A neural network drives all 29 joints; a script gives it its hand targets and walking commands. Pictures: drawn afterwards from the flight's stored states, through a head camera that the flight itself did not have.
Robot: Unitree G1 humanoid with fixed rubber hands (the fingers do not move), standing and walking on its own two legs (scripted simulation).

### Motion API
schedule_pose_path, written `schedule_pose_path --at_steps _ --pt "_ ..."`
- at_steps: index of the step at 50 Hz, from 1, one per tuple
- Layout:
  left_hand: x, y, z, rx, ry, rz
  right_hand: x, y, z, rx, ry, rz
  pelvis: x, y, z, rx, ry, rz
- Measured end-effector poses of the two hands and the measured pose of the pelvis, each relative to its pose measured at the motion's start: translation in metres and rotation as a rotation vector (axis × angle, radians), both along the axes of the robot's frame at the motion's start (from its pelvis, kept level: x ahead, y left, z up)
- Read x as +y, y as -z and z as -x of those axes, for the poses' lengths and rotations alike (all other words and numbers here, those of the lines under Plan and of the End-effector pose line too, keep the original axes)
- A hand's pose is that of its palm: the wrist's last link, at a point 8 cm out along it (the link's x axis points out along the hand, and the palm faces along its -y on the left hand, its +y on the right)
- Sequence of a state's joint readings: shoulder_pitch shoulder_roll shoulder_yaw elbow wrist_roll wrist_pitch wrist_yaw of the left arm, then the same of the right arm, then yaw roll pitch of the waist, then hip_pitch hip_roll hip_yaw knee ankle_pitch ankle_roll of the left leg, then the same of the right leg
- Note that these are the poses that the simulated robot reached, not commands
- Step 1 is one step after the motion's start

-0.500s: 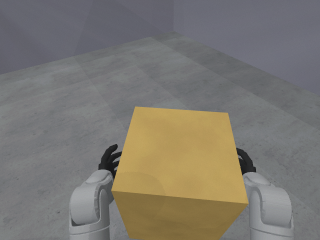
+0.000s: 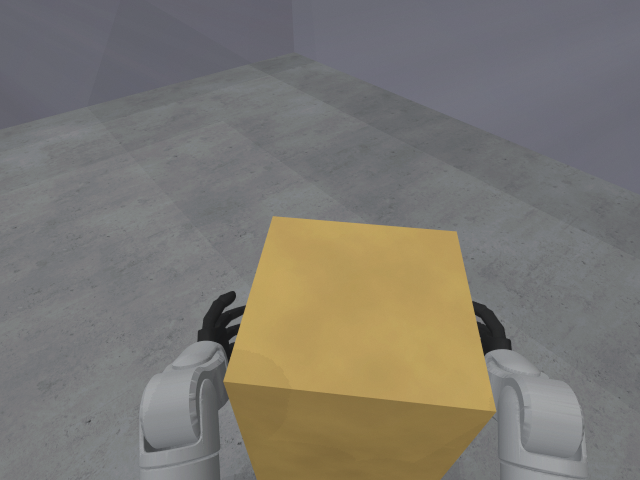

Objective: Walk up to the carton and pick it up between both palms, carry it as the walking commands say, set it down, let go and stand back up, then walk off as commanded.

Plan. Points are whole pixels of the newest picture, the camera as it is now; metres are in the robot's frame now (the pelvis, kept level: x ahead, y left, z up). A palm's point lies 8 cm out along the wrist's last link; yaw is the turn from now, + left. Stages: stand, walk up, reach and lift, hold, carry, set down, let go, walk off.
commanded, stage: carry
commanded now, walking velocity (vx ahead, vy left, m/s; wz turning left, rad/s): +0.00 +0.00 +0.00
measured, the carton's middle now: (350, 363) +0.28 -0.01 +0.02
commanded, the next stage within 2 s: none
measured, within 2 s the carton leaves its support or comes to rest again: neither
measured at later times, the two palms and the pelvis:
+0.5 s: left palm (232, 327) +0.28 +0.14 +0.09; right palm (500, 337) +0.28 -0.18 +0.08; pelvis +0.03 -0.02 +0.01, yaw -1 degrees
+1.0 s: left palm (243, 317) +0.30 +0.13 +0.08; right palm (501, 331) +0.29 -0.19 +0.07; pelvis +0.04 -0.02 +0.01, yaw -1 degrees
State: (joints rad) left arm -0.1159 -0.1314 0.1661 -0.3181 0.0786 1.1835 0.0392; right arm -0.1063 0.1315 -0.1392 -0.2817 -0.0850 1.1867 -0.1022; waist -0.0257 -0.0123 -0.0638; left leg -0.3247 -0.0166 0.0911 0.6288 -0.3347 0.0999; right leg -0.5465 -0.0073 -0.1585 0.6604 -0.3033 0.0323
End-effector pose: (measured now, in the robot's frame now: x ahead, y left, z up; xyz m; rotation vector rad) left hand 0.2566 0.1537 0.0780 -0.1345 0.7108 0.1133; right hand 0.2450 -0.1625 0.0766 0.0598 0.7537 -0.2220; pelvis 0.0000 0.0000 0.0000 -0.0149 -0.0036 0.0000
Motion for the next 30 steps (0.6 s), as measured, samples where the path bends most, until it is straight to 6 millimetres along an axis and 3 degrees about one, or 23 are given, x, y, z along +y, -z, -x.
schedule_pose_path --at_steps 6,12,17,30 --pt "-0.005 -0.011 0.005 0.005 0.024 -0.012 -0.005 -0.008 0.012 0.006 0.017 -0.005 0.000 -0.012 0.007 0.033 0.016 0.007" --pt "-0.018 -0.027 -0.002 -0.041 0.027 -0.034 -0.018 -0.020 0.003 -0.040 0.012 -0.020 -0.011 -0.016 0.003 0.058 0.038 0.015" --pt "-0.024 -0.024 -0.010 -0.035 0.031 -0.043 -0.025 -0.018 -0.006 -0.032 -0.005 -0.007 -0.017 -0.013 -0.009 0.047 0.004 0.014" --pt "-0.017 -0.010 -0.036 -0.005 -0.026 -0.035 -0.017 -0.001 -0.045 -0.005 -0.034 -0.029 -0.021 -0.007 -0.034 0.054 0.008 -0.017"
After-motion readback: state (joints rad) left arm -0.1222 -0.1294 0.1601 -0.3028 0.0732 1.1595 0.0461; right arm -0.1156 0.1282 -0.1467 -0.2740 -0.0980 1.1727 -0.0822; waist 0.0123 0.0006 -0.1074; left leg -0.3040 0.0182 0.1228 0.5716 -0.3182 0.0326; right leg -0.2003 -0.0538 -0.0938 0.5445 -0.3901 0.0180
